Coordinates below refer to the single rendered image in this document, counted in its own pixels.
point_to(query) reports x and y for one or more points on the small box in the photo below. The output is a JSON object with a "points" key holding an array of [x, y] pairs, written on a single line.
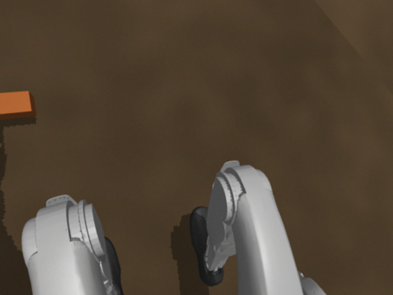
{"points": [[17, 105]]}

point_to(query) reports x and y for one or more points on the right robot hand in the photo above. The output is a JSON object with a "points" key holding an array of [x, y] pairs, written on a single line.
{"points": [[309, 286]]}

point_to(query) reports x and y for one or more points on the left robot foot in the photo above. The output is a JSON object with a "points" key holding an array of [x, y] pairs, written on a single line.
{"points": [[114, 265]]}

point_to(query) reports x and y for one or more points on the right robot foot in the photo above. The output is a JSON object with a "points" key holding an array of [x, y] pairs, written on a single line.
{"points": [[199, 236]]}

